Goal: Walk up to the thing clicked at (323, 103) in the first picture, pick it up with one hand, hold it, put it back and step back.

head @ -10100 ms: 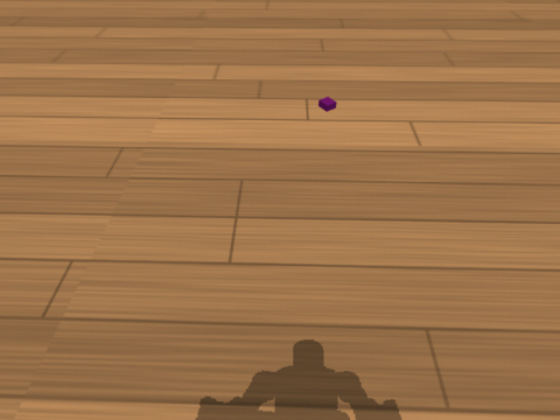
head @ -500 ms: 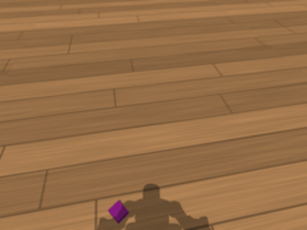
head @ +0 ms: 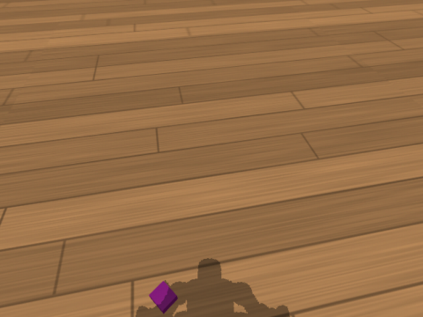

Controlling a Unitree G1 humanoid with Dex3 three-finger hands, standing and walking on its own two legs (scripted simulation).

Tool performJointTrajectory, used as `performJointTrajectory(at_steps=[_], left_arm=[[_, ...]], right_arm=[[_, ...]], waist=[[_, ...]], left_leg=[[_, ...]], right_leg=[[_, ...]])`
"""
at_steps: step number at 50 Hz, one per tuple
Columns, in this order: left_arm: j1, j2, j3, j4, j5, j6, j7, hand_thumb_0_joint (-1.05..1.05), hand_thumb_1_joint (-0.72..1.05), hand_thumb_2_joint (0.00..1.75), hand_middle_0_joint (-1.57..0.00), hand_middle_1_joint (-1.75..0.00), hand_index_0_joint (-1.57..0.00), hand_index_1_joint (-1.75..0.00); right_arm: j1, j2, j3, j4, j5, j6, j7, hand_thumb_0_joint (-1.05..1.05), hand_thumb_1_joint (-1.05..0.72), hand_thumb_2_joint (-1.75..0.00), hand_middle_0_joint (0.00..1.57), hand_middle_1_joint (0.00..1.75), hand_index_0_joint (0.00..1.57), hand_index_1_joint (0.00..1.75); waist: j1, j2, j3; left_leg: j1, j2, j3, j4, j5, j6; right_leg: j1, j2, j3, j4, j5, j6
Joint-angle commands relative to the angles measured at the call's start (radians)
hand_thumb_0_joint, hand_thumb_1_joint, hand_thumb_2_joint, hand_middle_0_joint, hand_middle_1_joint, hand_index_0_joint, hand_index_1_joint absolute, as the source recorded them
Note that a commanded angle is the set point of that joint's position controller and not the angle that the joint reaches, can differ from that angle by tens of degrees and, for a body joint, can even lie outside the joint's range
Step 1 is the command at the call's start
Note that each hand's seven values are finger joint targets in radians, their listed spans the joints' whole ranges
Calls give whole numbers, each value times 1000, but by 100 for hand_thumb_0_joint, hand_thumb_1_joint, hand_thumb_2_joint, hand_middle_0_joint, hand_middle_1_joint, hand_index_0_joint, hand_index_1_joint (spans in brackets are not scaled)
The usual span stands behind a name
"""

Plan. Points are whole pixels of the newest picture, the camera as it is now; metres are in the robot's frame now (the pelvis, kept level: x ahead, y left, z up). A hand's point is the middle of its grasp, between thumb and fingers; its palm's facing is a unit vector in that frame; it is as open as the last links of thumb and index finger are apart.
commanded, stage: stand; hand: left
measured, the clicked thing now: (163, 296) +0.40 +0.23 -0.76
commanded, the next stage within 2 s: none
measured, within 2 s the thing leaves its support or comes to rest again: neither
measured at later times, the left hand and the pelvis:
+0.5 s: hand out of the picture +0.10 +0.26 -0.16, palm faces -0.04 -0.94 -0.34, open 7.4 cm; pelvis +0.02 +0.00 +0.00, yaw +0 degrees
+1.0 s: hand out of the picture +0.10 +0.26 -0.16, palm faces -0.03 -0.94 -0.34, open 7.4 cm; pelvis +0.03 +0.01 +0.00, yaw +0 degrees
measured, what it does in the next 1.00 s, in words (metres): stands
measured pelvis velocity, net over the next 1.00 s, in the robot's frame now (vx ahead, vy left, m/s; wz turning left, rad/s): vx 0.03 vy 0.01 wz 0.00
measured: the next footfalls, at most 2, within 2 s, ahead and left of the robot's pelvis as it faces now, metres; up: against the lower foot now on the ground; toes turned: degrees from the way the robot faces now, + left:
none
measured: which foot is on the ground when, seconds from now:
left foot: down 0.00-1.00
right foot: down 0.00-1.00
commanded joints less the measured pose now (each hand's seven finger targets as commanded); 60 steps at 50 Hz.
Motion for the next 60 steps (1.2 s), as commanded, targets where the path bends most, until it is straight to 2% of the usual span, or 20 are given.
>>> performJointTrajectory(at_steps=[1, 6, 9, 15, 25, 29, 31, 33, 44, 47, 52, 55, 60], left_arm=[[-30, 223, 37, -64, -5, -25, 13, 0, 90, 90, -20, -30, -20, -30], [-28, 223, 33, -73, -5, -26, 17, 0, 90, 90, -20, -30, -20, -30], [-27, 220, 30, -71, -6, -25, 18, 0, 90, 90, -20, -30, -20, -30], [-25, 222, 26, -75, -5, -26, 20, 0, 90, 90, -20, -30, -20, -30], [-20, 222, 23, -69, -7, -24, 23, 0, 90, 90, -20, -30, -20, -30], [-36, 220, 24, -74, -6, -24, 24, 0, 90, 90, -20, -30, -20, -30], [-34, 223, 24, -71, -8, -24, 25, 0, 90, 90, -20, -30, -20, -30], [-29, 226, 25, -73, -6, -27, 26, 0, 90, 90, -20, -30, -20, -30], [-32, 226, 27, -76, -6, -26, 26, 0, 90, 90, -20, -30, -20, -30], [-34, 219, 26, -76, -7, -23, 25, 0, 90, 90, -20, -30, -20, -30], [-26, 220, 24, -75, -7, -26, 25, 0, 90, 90, -20, -30, -20, -30], [-32, 221, 26, -75, -5, -24, 25, 0, 90, 90, -20, -30, -20, -30], [-29, 223, 28, -76, -4, -23, 25, 0, 90, 90, -20, -30, -20, -30]], right_arm=[[-36, -215, -35, -55, 6, -30, -10, 0, -90, -90, 20, 30, 20, 30], [-34, -223, -37, -56, 5, -31, -12, 0, -90, -90, 20, 30, 20, 30], [-38, -221, -36, -54, 7, -29, -13, 0, -90, -90, 20, 30, 20, 30], [-33, -220, -33, -55, 7, -30, -14, 0, -90, -90, 20, 30, 20, 30], [-41, -224, -34, -53, 11, -28, -17, 0, -90, -90, 20, 30, 20, 30], [-46, -224, -35, -58, 8, -27, -19, 0, -90, -90, 20, 30, 20, 30], [-45, -219, -33, -57, 10, -26, -17, 0, -90, -90, 20, 30, 20, 30], [-56, -223, -37, -62, 9, -27, -17, 0, -90, -90, 20, 30, 20, 30], [-52, -219, -38, -65, 11, -26, -18, 0, -90, -90, 20, 30, 20, 30], [-50, -217, -34, -64, 10, -26, -18, 0, -90, -90, 20, 30, 20, 30], [-44, -221, -36, -65, 12, -27, -16, 0, -90, -90, 20, 30, 20, 30], [-47, -220, -34, -65, 9, -26, -18, 0, -90, -90, 20, 30, 20, 30], [-44, -218, -35, -66, 9, -27, -18, 0, -90, -90, 20, 30, 20, 30]], waist=[[4, 2, -50], [5, -1, -59], [5, -1, -57], [3, 3, -78], [5, 3, -88], [2, 10, -91], [1, 5, -73], [4, -5, -96], [1, 0, -87], [2, 12, -77], [2, 0, -84], [2, 12, -70], [2, 1, -73]], left_leg=[[17, 99, -97, -74, 58, 40], [40, 102, -93, -60, 110, 38], [35, 103, -94, -60, 100, 35], [47, 101, -83, -47, 159, 37], [74, 107, -82, -41, 224, 36], [67, 104, -73, -33, 240, 38], [57, 102, -81, -50, 216, 33], [85, 108, -79, -32, 246, 38], [76, 104, -78, -40, 244, 38], [59, 99, -74, -45, 209, 37], [79, 105, -79, -44, 238, 40], [58, 99, -76, -47, 199, 40], [58, 101, -78, -51, 194, 41]], right_leg=[[-7, -114, 96, -69, 46, -32], [-10, -115, 89, -65, 84, -30], [-2, -115, 86, -63, 76, -31], [21, -120, 84, -54, 168, -26], [30, -119, 74, -43, 203, -23], [46, -126, 76, -43, 245, -25], [40, -120, 71, -47, 205, -22], [40, -122, 69, -44, 234, -24], [50, -123, 68, -47, 235, -27], [50, -125, 72, -53, 214, -27], [41, -120, 63, -48, 211, -26], [44, -124, 71, -55, 195, -26], [41, -123, 69, -54, 172, -28]])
